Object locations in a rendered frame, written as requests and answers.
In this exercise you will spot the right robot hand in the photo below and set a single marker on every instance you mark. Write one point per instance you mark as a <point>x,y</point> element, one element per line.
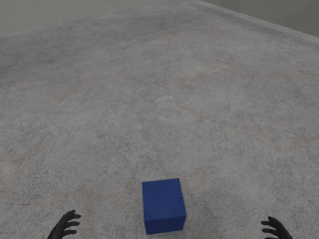
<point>280,231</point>

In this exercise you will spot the left robot hand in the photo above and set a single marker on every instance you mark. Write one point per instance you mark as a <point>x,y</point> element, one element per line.
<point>59,231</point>

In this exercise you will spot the carton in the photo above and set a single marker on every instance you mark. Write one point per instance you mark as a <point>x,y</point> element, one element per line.
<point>163,205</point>

